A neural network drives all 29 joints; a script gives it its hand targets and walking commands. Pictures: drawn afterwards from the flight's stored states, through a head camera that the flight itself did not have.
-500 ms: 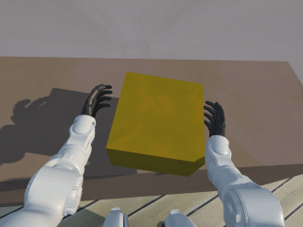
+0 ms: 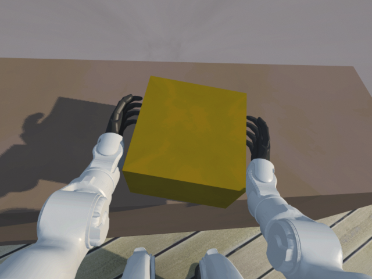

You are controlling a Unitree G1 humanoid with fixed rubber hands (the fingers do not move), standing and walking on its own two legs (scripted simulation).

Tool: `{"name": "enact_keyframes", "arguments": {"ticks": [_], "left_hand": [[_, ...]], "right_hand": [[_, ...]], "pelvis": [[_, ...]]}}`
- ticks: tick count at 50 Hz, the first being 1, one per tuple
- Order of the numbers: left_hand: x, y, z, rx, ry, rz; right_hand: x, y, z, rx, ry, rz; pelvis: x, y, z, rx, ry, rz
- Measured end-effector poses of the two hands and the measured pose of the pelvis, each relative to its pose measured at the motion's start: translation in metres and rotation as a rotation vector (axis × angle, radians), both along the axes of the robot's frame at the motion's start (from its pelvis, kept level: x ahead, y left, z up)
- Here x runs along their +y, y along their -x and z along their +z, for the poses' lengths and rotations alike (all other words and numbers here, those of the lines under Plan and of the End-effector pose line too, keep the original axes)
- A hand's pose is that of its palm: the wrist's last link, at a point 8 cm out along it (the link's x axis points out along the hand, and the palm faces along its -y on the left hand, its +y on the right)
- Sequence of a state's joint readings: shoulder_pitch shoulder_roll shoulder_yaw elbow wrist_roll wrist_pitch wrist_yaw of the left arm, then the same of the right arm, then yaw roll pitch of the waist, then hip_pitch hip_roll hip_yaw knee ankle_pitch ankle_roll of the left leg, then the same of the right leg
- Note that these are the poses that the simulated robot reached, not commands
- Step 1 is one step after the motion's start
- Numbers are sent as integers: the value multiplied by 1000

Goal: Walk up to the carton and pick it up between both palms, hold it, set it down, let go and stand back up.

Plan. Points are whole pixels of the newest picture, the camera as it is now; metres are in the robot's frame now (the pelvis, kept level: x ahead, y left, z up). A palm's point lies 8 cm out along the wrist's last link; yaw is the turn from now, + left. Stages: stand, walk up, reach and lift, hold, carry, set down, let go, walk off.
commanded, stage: reach and lift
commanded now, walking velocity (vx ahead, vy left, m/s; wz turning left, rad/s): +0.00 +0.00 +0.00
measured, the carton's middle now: (188, 142) +0.43 -0.02 -0.03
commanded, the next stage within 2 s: none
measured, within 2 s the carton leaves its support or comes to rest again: leaves its support in 1.66 s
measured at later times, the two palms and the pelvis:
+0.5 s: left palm (117, 129) +0.45 +0.14 +0.00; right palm (258, 154) +0.38 -0.18 +0.00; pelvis +0.02 +0.00 +0.02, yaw +1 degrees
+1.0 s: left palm (117, 129) +0.45 +0.14 +0.00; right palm (258, 155) +0.38 -0.18 +0.00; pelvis +0.02 +0.00 +0.02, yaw +1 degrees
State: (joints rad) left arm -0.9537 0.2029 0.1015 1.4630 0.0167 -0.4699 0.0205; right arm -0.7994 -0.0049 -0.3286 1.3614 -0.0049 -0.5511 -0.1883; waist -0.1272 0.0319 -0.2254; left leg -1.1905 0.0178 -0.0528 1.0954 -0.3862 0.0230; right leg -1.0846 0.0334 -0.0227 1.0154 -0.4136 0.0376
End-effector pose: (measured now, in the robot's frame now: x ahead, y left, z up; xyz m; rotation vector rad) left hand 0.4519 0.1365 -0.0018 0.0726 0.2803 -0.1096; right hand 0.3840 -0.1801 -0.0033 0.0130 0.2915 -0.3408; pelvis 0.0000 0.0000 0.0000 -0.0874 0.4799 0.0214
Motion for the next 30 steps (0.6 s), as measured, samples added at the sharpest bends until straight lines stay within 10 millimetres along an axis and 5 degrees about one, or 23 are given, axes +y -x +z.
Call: {"name": "enact_keyframes", "arguments": {"ticks": [30], "left_hand": [[0, 1, 0, 7, 2, 2]], "right_hand": [[1, 2, -1, -18, 5, 1]], "pelvis": [[-4, -23, 21, -17, 14, 23]]}}
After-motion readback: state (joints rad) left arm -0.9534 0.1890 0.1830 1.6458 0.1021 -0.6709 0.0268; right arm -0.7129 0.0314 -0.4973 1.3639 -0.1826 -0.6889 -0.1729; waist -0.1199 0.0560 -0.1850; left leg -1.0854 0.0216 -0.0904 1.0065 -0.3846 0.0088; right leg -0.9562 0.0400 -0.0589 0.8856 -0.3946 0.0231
